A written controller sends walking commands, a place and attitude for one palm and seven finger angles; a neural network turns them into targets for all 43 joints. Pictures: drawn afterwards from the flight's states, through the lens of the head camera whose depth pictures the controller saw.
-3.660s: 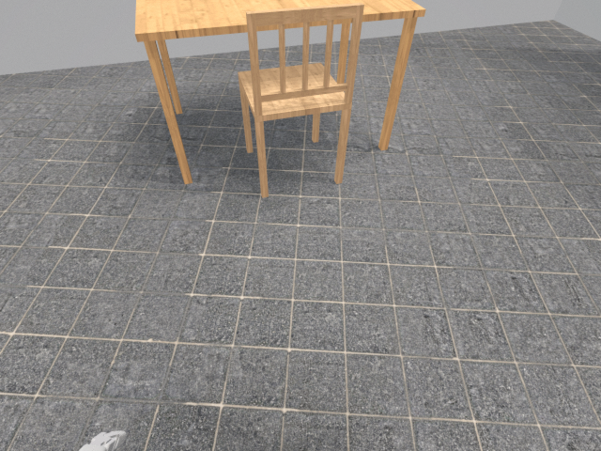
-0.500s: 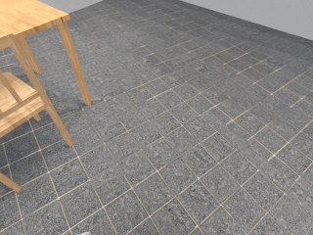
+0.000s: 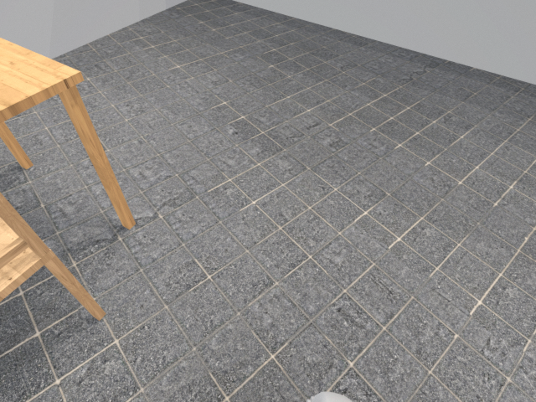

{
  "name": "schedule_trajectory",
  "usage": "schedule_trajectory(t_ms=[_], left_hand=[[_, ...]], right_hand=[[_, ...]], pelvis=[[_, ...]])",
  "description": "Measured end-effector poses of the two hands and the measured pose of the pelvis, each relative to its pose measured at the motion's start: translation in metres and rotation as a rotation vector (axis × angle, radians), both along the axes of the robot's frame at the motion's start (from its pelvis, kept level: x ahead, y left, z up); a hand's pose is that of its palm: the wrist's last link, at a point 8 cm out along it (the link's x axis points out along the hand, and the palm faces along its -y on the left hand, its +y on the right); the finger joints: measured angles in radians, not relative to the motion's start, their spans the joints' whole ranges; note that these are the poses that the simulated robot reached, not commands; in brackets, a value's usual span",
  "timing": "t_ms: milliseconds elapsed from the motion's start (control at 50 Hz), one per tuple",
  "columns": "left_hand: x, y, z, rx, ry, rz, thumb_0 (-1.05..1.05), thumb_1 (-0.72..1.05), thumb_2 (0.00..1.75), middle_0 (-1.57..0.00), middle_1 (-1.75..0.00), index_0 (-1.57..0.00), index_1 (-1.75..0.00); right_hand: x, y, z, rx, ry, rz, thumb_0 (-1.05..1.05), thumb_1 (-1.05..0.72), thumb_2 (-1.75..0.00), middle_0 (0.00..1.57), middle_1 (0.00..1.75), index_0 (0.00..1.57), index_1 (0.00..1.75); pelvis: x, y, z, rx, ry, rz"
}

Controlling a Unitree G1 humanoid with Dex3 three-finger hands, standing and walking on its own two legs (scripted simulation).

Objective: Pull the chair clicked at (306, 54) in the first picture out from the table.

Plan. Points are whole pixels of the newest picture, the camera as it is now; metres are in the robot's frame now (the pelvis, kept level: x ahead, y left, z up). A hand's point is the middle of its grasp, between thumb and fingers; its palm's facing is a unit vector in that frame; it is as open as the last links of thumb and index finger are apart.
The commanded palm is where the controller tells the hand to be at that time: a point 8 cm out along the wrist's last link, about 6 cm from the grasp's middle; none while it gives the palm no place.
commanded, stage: walk to a spot facing it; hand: left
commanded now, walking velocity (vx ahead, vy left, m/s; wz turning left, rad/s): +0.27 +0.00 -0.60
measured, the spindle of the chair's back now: out of the picture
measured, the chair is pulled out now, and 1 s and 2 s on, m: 0.00 0.00 0.00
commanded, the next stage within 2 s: turn to face it in 0.12 s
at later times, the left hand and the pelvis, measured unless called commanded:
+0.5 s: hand (238, 312) +0.30 +0.08 -0.15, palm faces -0.09 -0.98 -0.20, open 7.4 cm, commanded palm none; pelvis +0.17 -0.08 +0.00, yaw -4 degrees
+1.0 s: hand (169, 352) +0.22 +0.19 -0.17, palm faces +0.25 -0.93 -0.26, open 7.4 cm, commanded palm none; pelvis +0.20 -0.04 +0.00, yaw +13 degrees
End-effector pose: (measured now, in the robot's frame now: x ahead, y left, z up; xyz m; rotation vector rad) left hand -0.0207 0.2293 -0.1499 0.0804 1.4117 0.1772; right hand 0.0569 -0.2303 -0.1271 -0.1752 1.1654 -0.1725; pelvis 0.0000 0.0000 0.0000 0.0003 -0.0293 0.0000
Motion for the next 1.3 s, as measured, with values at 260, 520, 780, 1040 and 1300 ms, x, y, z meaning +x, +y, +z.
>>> schedule_trajectory(t_ms=[260, 520, 780, 1040, 1300], left_hand=[[0.248, -0.037, 0.018, 0.079, -0.218, -0.269, 0.01, 0.91, 0.9, -0.19, -0.3, -0.19, -0.29], [0.321, -0.103, 0.026, 0.035, -0.33, -0.203, 0.0, 0.92, 0.9, -0.2, -0.3, -0.2, -0.29], [0.268, -0.039, -0.015, 0.027, -0.21, 0.038, 0.0, 0.91, 0.9, -0.2, -0.3, -0.2, -0.29], [0.225, 0.008, 0.019, 0.138, -0.144, 0.176, 0.01, 0.91, 0.9, -0.2, -0.3, -0.19, -0.29], [0.23, -0.053, 0.04, 0.218, -0.3, 0.258, 0.01, 0.9, 0.9, -0.2, -0.3, -0.2, -0.29]], right_hand=[[-0.037, -0.026, -0.034, 0.103, 0.3, -0.261, 0.01, -0.92, -0.89, 0.2, 0.3, 0.2, 0.3], [0.092, -0.069, -0.025, 0.093, 0.209, -0.169, 0.01, -0.92, -0.89, 0.2, 0.3, 0.2, 0.3], [0.215, -0.059, -0.008, -0.036, 0.084, 0.072, 0.01, -0.92, -0.89, 0.2, 0.3, 0.2, 0.3], [0.249, -0.041, 0.008, -0.04, 0.09, 0.216, 0.01, -0.91, -0.89, 0.2, 0.3, 0.2, 0.3], [0.292, -0.089, -0.022, 0.003, 0.085, 0.342, 0.01, -0.91, -0.89, 0.2, 0.3, 0.2, 0.3]], pelvis=[[0.108, -0.04, -0.013, 0.032, 0.015, -0.146], [0.169, -0.077, -0.002, 0.004, 0.015, -0.052], [0.193, -0.046, -0.017, -0.036, 0.032, 0.112], [0.199, -0.041, 0.004, -0.037, 0.045, 0.242], [0.196, -0.097, -0.008, -0.005, 0.027, 0.423]])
